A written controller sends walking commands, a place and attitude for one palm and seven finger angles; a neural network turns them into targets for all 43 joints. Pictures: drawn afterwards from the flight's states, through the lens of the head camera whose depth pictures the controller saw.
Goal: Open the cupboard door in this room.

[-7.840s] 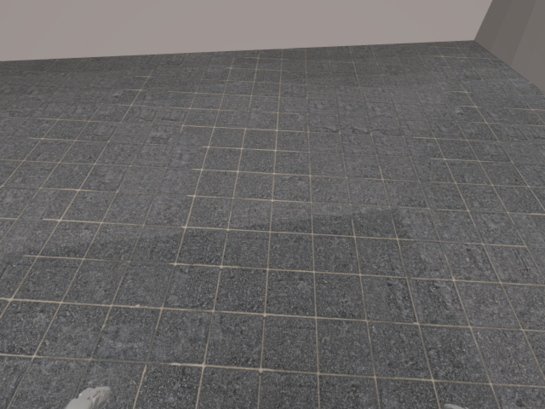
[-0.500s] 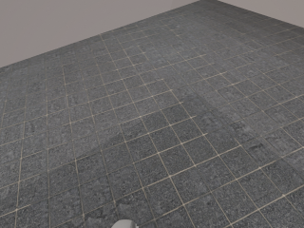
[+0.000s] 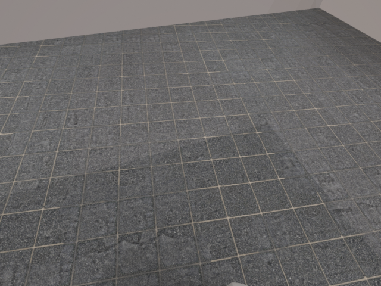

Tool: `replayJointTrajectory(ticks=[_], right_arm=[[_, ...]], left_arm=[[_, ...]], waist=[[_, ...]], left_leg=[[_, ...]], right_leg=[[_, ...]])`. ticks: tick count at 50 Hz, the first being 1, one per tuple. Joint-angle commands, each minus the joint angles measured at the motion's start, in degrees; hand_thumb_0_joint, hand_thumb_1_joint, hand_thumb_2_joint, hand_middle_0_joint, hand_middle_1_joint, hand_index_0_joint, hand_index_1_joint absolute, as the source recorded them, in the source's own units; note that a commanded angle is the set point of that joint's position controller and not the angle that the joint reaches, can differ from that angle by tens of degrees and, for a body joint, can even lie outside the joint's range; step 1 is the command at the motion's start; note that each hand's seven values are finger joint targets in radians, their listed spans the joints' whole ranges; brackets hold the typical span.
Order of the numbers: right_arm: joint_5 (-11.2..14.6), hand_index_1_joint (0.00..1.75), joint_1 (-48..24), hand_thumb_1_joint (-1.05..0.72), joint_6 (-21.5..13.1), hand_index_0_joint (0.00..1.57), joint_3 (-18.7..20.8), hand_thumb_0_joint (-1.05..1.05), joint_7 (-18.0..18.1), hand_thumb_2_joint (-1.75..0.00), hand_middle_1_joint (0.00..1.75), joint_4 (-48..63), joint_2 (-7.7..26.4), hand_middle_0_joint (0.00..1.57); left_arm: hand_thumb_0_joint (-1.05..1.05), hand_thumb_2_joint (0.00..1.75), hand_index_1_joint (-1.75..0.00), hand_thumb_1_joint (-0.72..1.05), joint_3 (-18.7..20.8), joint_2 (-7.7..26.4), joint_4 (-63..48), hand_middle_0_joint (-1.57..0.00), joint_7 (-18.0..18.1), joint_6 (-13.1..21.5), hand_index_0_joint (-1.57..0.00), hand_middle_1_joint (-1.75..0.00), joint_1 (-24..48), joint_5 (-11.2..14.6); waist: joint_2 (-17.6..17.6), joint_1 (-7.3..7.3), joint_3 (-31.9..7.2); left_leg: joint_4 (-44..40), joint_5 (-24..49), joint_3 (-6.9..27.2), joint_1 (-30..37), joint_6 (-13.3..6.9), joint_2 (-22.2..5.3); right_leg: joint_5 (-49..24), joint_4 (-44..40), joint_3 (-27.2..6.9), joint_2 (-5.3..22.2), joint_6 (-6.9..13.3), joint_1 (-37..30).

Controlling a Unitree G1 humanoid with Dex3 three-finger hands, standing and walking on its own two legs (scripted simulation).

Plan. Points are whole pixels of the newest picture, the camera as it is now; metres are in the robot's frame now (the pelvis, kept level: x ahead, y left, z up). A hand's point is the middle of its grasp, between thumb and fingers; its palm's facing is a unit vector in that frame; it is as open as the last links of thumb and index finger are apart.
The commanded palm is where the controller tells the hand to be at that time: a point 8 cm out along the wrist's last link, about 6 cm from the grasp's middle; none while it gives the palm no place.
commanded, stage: turn or walk to find it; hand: left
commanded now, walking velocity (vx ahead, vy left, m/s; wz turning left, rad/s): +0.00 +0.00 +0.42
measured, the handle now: out of the picture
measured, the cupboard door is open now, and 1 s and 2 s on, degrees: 0 0 0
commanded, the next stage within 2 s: none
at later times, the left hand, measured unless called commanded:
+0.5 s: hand out of the picture -0.01 +0.15 -0.15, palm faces +0.25 -0.93 -0.26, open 7.4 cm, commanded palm none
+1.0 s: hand out of the picture -0.11 +0.21 -0.17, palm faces +0.45 -0.86 -0.23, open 7.4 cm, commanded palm none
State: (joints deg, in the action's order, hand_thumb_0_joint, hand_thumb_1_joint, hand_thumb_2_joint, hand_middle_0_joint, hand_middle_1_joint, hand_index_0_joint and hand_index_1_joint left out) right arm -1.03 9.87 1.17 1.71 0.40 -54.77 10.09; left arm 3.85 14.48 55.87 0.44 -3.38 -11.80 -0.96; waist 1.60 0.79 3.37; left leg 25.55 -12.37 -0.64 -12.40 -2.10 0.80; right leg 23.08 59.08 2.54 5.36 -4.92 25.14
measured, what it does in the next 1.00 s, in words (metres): steps on the spot, turning left: right foot, then left foot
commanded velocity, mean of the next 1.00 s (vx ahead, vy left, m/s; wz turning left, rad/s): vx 0.00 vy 0.00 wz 0.42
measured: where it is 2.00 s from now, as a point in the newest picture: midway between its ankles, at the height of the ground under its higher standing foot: outside the picture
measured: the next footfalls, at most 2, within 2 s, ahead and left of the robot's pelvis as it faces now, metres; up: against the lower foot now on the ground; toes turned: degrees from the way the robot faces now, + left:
right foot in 0.20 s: +0.03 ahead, -0.14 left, +0.00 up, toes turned +1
left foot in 0.70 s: -0.08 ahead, +0.09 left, +0.00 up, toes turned +24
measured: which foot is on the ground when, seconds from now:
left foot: down 0.00-0.20, up 0.22-0.68, down 0.70-1.00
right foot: up 0.00-0.18, down 0.20-0.70, up 0.72-1.00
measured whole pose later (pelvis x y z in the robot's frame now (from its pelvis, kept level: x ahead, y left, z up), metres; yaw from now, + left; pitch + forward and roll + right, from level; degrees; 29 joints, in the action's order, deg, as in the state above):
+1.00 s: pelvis -0.08 -0.01 +0.00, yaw +25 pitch +0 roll -1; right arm -1.0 9.9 1.1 1.7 0.4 -54.6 10.2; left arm 3.5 14.3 55.3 0.6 -3.4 -10.2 -0.9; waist 1.5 0.5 3.8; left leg 25.0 -12.7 0.4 -11.9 -2.8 1.6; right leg 23.4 58.5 1.8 5.3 -5.3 24.9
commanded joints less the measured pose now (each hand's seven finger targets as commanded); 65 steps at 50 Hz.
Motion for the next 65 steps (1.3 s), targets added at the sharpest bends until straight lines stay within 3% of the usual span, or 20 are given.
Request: replayJointTrajectory(ticks=[1,8,9,10,11,12,15,19,29,33,35,36,40,43,51,58,59,61,62,65], right_arm=[[-0.3,0.3,4.85,-0.9,-0.57,0.2,3.76,0.0,0.71,-0.9,0.3,2.09,12.39,0.2],[-0.09,0.3,1.77,-0.9,0.02,0.2,4.36,0.0,0.18,-0.9,0.3,3.32,12.21,0.2],[0.28,0.3,1.97,-0.9,-0.03,0.2,4.2,0.0,-0.05,-0.9,0.3,3.57,10.32,0.2],[0.71,0.3,2.34,-0.9,-0.02,0.2,3.54,0.0,-0.41,-0.9,0.3,4.76,6.59,0.2],[0.24,0.3,0.35,-0.9,0.4,0.2,3.91,0.0,-0.28,-0.9,0.3,5.83,7.58,0.2],[-0.14,0.3,0.12,-0.9,1.3,0.2,4.54,0.0,-0.49,-0.9,0.3,5.18,9.3,0.2],[-0.53,0.3,4.02,-0.9,2.45,0.2,4.69,0.0,-1.29,-0.9,0.3,1.73,8.25,0.2],[-0.4,0.3,5.18,-0.9,2.58,0.2,4.3,0.0,-1.52,-0.9,0.3,0.85,7.5,0.2],[0.62,0.3,-1.21,-0.9,1.16,0.2,2.62,0.0,-1.09,-0.9,0.3,2.63,6.04,0.2],[0.65,0.3,5.02,-0.9,0.12,0.2,2.78,0.0,-0.97,-0.9,0.3,1.02,7.78,0.2],[0.04,0.3,8.07,-0.9,-0.5,0.2,4.73,0.0,-0.38,-0.9,0.3,1.24,17.16,0.2],[-0.1,0.3,8.84,-0.9,0.03,0.2,4.76,0.0,-0.23,-0.9,0.3,0.54,17.74,0.2],[-0.19,0.3,0.1,-0.9,-0.56,0.2,2.82,0.0,0.87,-0.9,0.3,2.35,12.6,0.2],[0.21,0.3,1.38,-0.9,-1.05,0.2,2.94,0.0,0.92,-0.9,0.3,2.42,12.58,0.2],[-0.39,0.3,4.98,-0.9,-0.51,0.2,3.88,0.0,0.69,-0.9,0.3,2.28,12.72,0.2],[-0.18,0.3,2.29,-0.9,0.02,0.2,4.35,0.0,0.28,-0.9,0.3,3.31,12.18,0.2],[0.12,0.3,2.28,-0.9,-0.03,0.2,4.21,0.0,0.11,-0.9,0.3,3.57,10.85,0.2],[0.39,0.3,1.81,-0.9,0.04,0.2,3.56,0.0,-0.16,-0.9,0.3,5.68,6.59,0.2],[-0.08,0.3,1.18,-0.9,0.76,0.2,4.37,0.0,-0.24,-0.9,0.3,5.39,8.83,0.2],[-0.42,0.3,4.47,-0.9,2.09,0.2,4.58,0.0,-0.96,-0.9,0.3,1.66,8.43,0.2]], left_arm=[[0.0,0.9,-0.3,0.9,0.3,2.7,-5.57,-0.2,0.63,1.38,-0.2,-0.3,3.62,0.3],[0.0,0.9,-0.3,0.9,0.34,2.96,-4.87,-0.2,1.03,2.78,-0.2,-0.3,-2.41,0.76],[0.0,0.9,-0.3,0.9,0.78,4.96,-4.55,-0.2,1.29,3.31,-0.2,-0.3,-4.27,0.47],[0.0,0.9,-0.3,0.9,1.87,9.97,-4.44,-0.2,1.79,3.74,-0.2,-0.3,-5.58,-0.47],[0.0,0.9,-0.3,0.9,1.89,12.13,-5.48,-0.2,1.79,3.5,-0.2,-0.3,-4.87,-0.41],[0.0,0.9,-0.3,0.9,1.7,10.21,-6.38,-0.2,1.92,3.37,-0.2,-0.3,-2.06,-0.17],[0.0,0.9,-0.3,0.9,0.51,5.97,-7.9,-0.2,1.67,3.55,-0.2,-0.3,5.33,0.01],[0.0,0.9,-0.3,0.9,0.38,5.23,-7.11,-0.2,1.73,4.06,-0.2,-0.3,2.16,-0.13],[0.0,0.9,-0.3,0.9,1.78,9.37,-3.64,-0.2,1.43,3.49,-0.2,-0.3,-4.88,-1.01],[0.0,0.9,-0.3,0.9,1.64,8.74,-3.38,-0.2,1.13,2.74,-0.2,-0.3,-2.42,-0.1],[0.0,0.9,-0.3,0.9,-0.01,2.5,-6.63,-0.2,0.76,1.86,-0.2,-0.3,-1.3,0.38],[0.0,0.9,-0.3,0.9,0.01,3.93,-6.81,-0.2,0.99,1.23,-0.2,-0.3,1.43,-0.04],[0.0,0.9,-0.3,0.9,0.71,4.24,-3.87,-0.2,0.22,1.02,-0.2,-0.3,0.75,-0.06],[0.0,0.9,-0.3,0.9,0.44,4.19,-3.07,-0.2,0.15,1.31,-0.2,-0.3,-0.56,0.05],[0.0,0.9,-0.3,0.9,0.08,2.83,-6.27,-0.2,0.75,1.36,-0.2,-0.3,5.32,0.33],[0.0,0.9,-0.3,0.9,0.21,3.0,-5.59,-0.2,1.04,2.54,-0.2,-0.3,-0.61,0.76],[0.0,0.9,-0.3,0.9,0.53,4.26,-5.16,-0.2,1.27,3.06,-0.2,-0.3,-2.77,0.64],[0.0,0.9,-0.3,0.9,1.96,12.02,-5.7,-0.2,1.82,3.72,-0.2,-0.3,-4.06,-0.52],[0.0,0.9,-0.3,0.9,1.45,11.13,-6.47,-0.2,1.87,3.34,-0.2,-0.3,-3.01,-0.14],[0.0,0.9,-0.3,0.9,0.42,5.89,-7.9,-0.2,1.76,3.76,-0.2,-0.3,4.51,0.19]], waist=[[-9.79,-3.19,-4.34],[-8.86,0.26,-7.48],[-4.04,1.13,-8.45],[10.93,1.8,-8.25],[14.88,2.53,-5.82],[9.69,1.46,-3.68],[6.48,-2.64,2.15],[7.67,-1.66,0.73],[10.25,2.35,-4.44],[5.07,-1.8,-7.46],[-20.46,-3.87,-6.56],[-14.39,-4.76,-5.99],[-12.39,-1.08,-0.65],[-9.15,-1.06,-3.99],[-9.4,-3.29,-4.3],[-9.51,-0.08,-7.57],[-5.88,1.04,-8.99],[14.93,2.32,-6.97],[8.79,1.88,-5.44],[5.96,-2.38,-0.24]], left_leg=[[-6.75,20.75,16.2,7.52,-7.94,-14.92],[0.1,19.55,17.65,-2.19,-4.53,-10.29],[3.5,10.93,15.3,-8.6,-1.55,-7.1],[14.42,-7.03,6.64,-19.83,2.61,0.6],[26.73,-20.88,4.23,-21.08,3.75,2.55],[35.35,-18.54,6.77,-19.4,3.38,0.53],[44.62,-9.67,4.95,-19.13,4.24,-1.42],[43.79,-6.29,2.88,-18.94,5.96,-2.26],[18.35,-15.52,-2.82,-10.95,5.53,-2.61],[-1.31,0.76,-3.36,4.33,4.06,-2.63],[-8.37,25.44,22.19,12.71,-5.54,-23.38],[-7.37,25.25,19.21,8.12,-8.63,-25.21],[-7.69,21.1,11.65,2.95,-5.86,-15.28],[-6.52,26.53,9.9,7.26,-5.96,-13.77],[-5.88,23.72,17.72,7.28,-8.21,-14.61],[-0.58,20.02,19.51,-1.59,-5.13,-10.02],[2.31,13.64,17.93,-6.12,-2.69,-7.68],[23.44,-20.04,4.32,-22.29,3.82,3.83],[33.16,-20.42,6.52,-19.72,3.43,1.59],[43.79,-11.11,5.96,-20.1,4.43,-0.81]], right_leg=[[2.5,-5.38,-1.44,-0.59,-0.13,3.89],[-9.51,-33.26,0.33,-3.35,1.27,-15.82],[-13.5,-39.38,-2.87,0.68,2.16,-23.65],[-14.12,-42.6,-16.32,14.29,6.73,-29.51],[-18.25,-44.18,-21.92,22.78,12.75,-21.52],[-11.66,-45.49,-18.36,21.13,14.24,-14.52],[-7.24,-45.42,-8.43,13.34,10.65,-8.36],[-11.05,-44.4,-3.49,11.89,10.05,-12.08],[-29.97,-37.06,-1.79,16.07,13.51,-20.92],[-24.91,-26.88,4.45,13.31,7.42,-13.48],[12.77,-6.34,7.15,1.76,0.27,8.15],[12.79,-0.29,2.13,2.22,1.38,5.61],[0.98,5.14,-0.72,1.6,0.83,6.21],[-1.15,4.09,-0.68,0.77,-0.09,5.76],[2.83,-6.4,-1.7,-0.98,-0.28,2.98],[-7.95,-30.55,-0.19,-3.84,1.41,-14.46],[-12.79,-37.79,-1.83,-1.4,1.9,-21.51],[-19.94,-43.14,-23.03,21.67,11.91,-26.15],[-18.28,-43.56,-19.97,22.27,14.64,-17.79],[-17.11,-42.88,-9.28,13.17,11.32,-13.29]])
